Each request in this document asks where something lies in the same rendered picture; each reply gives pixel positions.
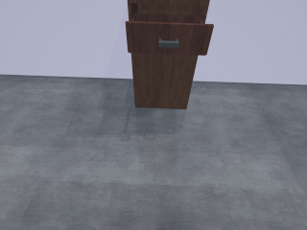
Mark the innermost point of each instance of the cabinet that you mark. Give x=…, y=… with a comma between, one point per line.
x=164, y=80

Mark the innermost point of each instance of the handle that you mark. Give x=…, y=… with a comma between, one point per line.
x=168, y=43

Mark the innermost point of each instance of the drawer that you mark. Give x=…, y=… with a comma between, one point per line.
x=145, y=30

